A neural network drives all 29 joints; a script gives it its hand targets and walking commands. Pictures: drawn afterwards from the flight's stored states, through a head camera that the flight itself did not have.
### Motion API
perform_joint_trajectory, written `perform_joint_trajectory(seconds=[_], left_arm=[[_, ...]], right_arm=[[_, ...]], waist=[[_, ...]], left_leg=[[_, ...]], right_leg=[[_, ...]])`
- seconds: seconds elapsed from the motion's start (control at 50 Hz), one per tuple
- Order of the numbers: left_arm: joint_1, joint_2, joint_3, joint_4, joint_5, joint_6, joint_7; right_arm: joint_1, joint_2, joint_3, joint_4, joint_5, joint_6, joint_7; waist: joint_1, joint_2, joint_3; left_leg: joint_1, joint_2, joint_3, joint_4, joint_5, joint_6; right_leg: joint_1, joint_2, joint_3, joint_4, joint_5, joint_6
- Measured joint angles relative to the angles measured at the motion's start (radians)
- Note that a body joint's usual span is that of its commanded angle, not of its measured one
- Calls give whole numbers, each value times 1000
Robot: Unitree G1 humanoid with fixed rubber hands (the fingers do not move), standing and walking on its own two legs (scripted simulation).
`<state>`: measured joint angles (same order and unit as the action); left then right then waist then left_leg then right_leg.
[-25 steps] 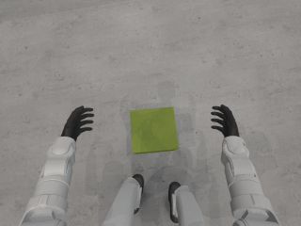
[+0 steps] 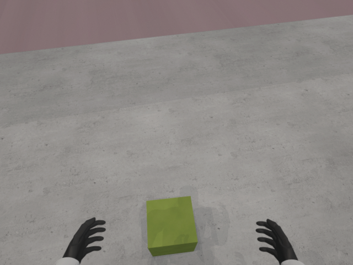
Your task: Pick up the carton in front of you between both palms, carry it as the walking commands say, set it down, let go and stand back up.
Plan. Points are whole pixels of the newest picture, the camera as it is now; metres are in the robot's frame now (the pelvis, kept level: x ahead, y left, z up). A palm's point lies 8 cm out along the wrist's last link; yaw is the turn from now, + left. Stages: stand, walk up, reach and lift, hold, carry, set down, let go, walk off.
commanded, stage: let go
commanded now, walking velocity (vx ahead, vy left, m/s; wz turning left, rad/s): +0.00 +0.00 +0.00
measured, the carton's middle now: (171, 227) +0.36 +0.04 -0.65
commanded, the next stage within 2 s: stand in 0.44 s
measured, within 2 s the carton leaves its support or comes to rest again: neither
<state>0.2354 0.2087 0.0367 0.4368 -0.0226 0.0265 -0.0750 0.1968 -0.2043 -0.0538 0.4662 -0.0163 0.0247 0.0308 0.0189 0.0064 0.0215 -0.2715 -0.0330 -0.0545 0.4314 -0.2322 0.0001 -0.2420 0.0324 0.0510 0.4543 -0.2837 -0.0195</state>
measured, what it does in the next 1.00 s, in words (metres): stands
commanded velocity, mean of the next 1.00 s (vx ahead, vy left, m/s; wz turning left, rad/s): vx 0.00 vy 0.00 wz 0.00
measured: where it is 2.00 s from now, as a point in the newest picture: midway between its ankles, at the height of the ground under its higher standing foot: outside the picture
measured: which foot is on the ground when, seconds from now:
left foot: down 0.00-1.00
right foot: down 0.00-1.00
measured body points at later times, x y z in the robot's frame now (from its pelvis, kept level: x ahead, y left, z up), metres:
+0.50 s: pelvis +0.00 +0.00 +0.00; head -0.01 +0.01 +0.45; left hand +0.17 +0.25 -0.07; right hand +0.15 -0.24 -0.09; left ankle -0.01 +0.12 -0.74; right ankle -0.04 -0.11 -0.74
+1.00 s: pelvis +0.04 +0.02 -0.02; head +0.04 +0.02 +0.43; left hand +0.10 +0.28 -0.14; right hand +0.13 -0.24 -0.14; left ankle -0.01 +0.12 -0.74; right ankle -0.04 -0.11 -0.74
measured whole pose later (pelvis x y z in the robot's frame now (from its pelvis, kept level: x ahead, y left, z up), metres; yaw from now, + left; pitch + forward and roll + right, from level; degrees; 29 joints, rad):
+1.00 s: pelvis +0.04 +0.02 -0.02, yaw +3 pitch +4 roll +0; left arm 0.36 0.27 -0.01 0.74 0.01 -0.03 0.05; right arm 0.34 -0.24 0.00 0.80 -0.02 -0.04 -0.02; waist 0.01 -0.02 -0.09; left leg -0.28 -0.06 -0.07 0.61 -0.39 0.03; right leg -0.21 -0.01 -0.01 0.58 -0.43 0.01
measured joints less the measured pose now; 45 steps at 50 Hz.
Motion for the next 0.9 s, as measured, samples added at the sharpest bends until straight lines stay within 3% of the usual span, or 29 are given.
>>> perform_joint_trajectory(seconds=[0.12,0.28,0.44,0.54,0.62,0.9], left_arm=[[-12,4,9,-4,28,61,-5],[-28,0,11,-14,46,116,-5],[-31,19,-4,-49,44,194,39],[4,48,-8,77,77,10,87],[40,62,-11,166,68,-64,93],[109,62,-38,273,41,-66,114]], right_arm=[[33,-6,15,-27,14,58,24],[25,-5,16,-44,10,110,37],[36,-7,24,-18,17,87,4],[82,-27,34,122,-25,-18,-33],[119,-43,27,213,-19,-72,-30],[142,-38,51,309,-3,-72,-45]], waist=[[-17,-23,40],[-16,-21,83],[-16,-9,77],[-17,-30,-28],[-17,-38,-69],[-6,-28,-122]], left_leg=[[108,10,-7,-10,-7,-10],[167,15,0,5,-20,-9],[155,2,-3,51,-42,3],[63,-7,2,76,-56,2],[22,-15,-1,92,-71,12],[-11,-30,-13,166,-146,27]], right_leg=[[111,9,-9,-16,-4,-12],[173,12,-7,-10,-9,-12],[170,1,-14,24,-30,-1],[75,-21,-33,61,-55,10],[38,-30,-39,75,-73,14],[25,-44,-57,121,-142,24]])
